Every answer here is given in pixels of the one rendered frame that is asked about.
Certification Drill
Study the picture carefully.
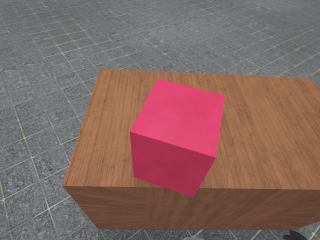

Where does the robot right hand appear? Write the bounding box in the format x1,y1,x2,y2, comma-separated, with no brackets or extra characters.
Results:
282,230,307,240

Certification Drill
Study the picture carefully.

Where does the pedestal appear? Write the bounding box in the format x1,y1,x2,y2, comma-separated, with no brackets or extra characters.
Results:
62,69,320,230

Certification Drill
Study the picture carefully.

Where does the carton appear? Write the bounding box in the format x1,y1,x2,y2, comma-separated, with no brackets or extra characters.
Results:
130,79,225,197

